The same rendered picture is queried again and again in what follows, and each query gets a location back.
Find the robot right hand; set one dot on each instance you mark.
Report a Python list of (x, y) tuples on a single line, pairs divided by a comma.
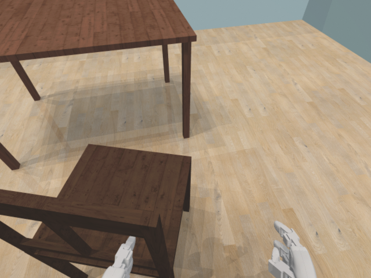
[(296, 262)]

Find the table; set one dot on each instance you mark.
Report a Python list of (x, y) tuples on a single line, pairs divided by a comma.
[(32, 29)]

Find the chair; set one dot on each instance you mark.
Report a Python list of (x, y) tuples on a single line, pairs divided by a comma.
[(111, 194)]

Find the robot left hand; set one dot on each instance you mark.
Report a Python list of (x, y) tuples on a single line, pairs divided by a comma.
[(123, 261)]

